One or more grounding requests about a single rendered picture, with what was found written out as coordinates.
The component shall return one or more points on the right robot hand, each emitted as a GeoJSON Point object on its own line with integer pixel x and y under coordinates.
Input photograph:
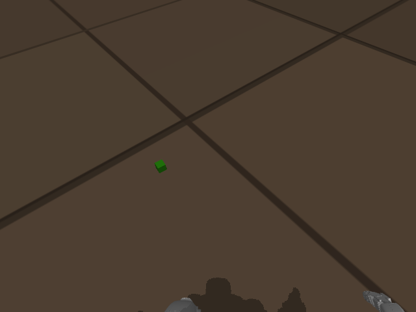
{"type": "Point", "coordinates": [381, 302]}

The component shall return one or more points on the cube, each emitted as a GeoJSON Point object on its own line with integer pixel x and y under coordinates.
{"type": "Point", "coordinates": [160, 166]}

